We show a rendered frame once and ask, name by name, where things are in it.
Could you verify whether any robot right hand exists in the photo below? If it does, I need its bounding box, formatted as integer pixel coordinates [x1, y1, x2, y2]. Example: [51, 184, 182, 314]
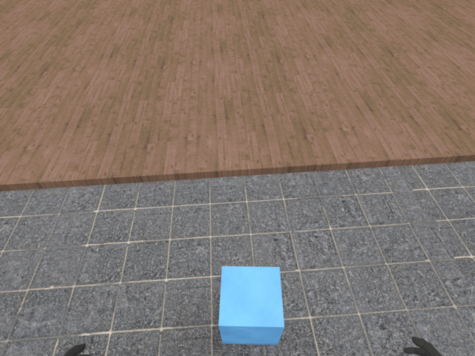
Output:
[403, 337, 442, 356]

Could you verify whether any carton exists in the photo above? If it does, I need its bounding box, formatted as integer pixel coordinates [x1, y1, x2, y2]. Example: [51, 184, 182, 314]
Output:
[218, 266, 284, 345]

